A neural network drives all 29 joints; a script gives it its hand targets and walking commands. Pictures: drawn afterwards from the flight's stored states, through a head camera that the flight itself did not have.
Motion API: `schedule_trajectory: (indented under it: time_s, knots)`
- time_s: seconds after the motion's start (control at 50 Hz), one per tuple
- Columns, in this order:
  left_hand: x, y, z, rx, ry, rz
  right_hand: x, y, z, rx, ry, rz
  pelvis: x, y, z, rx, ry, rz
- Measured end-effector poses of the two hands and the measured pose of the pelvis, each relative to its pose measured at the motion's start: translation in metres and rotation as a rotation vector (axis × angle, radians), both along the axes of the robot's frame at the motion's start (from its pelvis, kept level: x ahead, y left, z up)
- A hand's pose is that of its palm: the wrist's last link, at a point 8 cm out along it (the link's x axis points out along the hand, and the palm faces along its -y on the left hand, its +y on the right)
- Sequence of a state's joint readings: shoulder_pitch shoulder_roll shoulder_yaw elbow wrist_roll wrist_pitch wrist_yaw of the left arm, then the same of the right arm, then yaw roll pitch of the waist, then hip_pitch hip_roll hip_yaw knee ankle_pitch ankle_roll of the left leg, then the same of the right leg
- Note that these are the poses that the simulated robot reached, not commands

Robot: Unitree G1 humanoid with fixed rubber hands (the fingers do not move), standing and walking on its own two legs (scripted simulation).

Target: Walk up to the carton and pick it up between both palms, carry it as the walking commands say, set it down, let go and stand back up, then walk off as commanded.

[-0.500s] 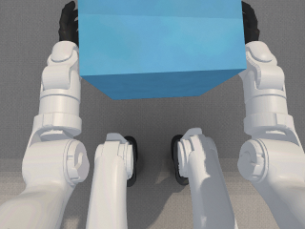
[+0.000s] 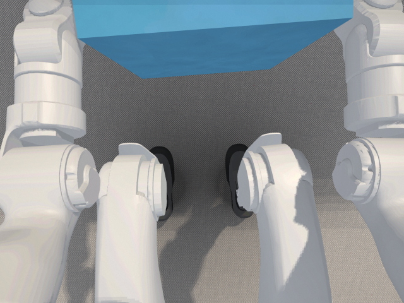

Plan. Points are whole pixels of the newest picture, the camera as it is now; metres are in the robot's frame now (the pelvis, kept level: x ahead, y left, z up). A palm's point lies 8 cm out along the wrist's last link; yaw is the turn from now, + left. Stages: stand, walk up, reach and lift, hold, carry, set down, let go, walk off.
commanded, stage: set down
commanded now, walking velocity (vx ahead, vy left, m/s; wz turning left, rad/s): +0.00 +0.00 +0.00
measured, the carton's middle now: (205, 5) +0.55 -0.02 -0.19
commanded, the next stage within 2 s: none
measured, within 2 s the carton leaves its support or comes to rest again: neither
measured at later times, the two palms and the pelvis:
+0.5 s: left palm out of the picture +0.57 +0.17 -0.16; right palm out of the picture +0.56 -0.21 -0.15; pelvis +0.00 +0.01 -0.02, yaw +0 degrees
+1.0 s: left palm out of the picture +0.57 +0.16 -0.19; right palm out of the picture +0.55 -0.22 -0.18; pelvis +0.00 +0.00 -0.04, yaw +0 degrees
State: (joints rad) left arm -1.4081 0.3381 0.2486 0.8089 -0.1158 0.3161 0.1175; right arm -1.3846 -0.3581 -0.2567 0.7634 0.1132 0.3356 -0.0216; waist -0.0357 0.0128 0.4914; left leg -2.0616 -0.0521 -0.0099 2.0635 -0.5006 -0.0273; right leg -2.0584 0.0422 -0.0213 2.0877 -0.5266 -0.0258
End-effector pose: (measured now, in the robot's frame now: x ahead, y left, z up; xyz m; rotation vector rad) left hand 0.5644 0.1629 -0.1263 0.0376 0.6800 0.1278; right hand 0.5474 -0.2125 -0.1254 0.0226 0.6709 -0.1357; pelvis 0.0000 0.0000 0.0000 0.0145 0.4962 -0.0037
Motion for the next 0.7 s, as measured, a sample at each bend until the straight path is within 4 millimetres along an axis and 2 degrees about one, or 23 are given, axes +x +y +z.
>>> schedule_trajectory:
  time_s: [0.06,0.14,0.26,0.32,0.42,0.48,0.58,0.7]
  knots:
    - [0.005,0.001,-0.004,0.003,0.006,-0.009,0.004,0.001,-0.005,-0.003,0.005,0.007,-0.001,0.001,-0.008,-0.003,0.041,0.001]
    - [0.013,-0.002,-0.016,0.002,-0.022,-0.031,0.002,-0.002,-0.019,-0.031,-0.021,0.011,-0.006,0.003,-0.016,-0.01,-0.009,0.001]
    - [0.008,-0.006,-0.049,0.008,0.054,-0.037,-0.012,-0.005,-0.058,-0.003,0.052,-0.017,-0.005,0.007,-0.028,-0.012,0.026,-0.003]
    - [0.004,-0.002,-0.05,0.018,0.05,-0.045,-0.01,-0.001,-0.055,-0.014,0.03,-0.012,-0.002,0.007,-0.029,-0.008,0.019,-0.002]
    - [0.005,0.004,-0.033,0.016,0.017,-0.025,0.002,0.004,-0.032,-0.011,-0.001,-0.003,0.0,0.006,-0.029,0.0,-0.016,-0.001]
    - [0.008,0.005,-0.032,0.002,0.038,-0.014,0.008,0.006,-0.028,-0.016,0.018,0.007,0.001,0.006,-0.026,-0.006,0.002,0.004]
    - [0.013,0.002,-0.04,0.009,0.021,-0.037,0.009,0.003,-0.034,-0.04,0.002,0.014,0.003,0.007,-0.022,-0.018,0.006,0.009]
    - [0.008,-0.004,-0.062,-0.014,0.036,-0.023,-0.004,-0.004,-0.061,0.014,0.009,-0.032,0.006,0.007,-0.033,-0.013,0.025,0.006]
